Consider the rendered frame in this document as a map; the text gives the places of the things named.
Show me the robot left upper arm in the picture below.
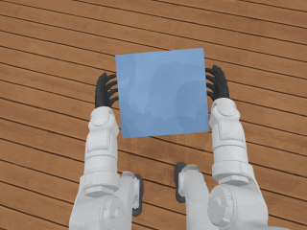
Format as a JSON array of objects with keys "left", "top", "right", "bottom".
[{"left": 69, "top": 195, "right": 129, "bottom": 230}]

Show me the right robot hand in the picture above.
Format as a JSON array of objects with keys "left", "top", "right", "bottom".
[{"left": 204, "top": 64, "right": 230, "bottom": 103}]

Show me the left robot forearm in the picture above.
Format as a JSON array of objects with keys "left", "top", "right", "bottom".
[{"left": 69, "top": 106, "right": 120, "bottom": 224}]

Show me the right robot thigh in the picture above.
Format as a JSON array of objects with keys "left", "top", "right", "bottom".
[{"left": 178, "top": 170, "right": 220, "bottom": 230}]

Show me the carton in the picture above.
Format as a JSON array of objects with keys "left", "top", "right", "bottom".
[{"left": 115, "top": 48, "right": 210, "bottom": 139}]

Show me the left robot hand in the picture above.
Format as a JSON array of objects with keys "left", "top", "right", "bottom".
[{"left": 95, "top": 72, "right": 119, "bottom": 109}]

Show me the robot right foot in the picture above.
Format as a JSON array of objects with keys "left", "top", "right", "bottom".
[{"left": 174, "top": 162, "right": 187, "bottom": 203}]

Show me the right robot forearm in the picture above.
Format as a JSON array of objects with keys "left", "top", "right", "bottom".
[{"left": 209, "top": 98, "right": 269, "bottom": 219}]

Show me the robot right upper arm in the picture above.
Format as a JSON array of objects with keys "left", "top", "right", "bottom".
[{"left": 206, "top": 184, "right": 291, "bottom": 230}]

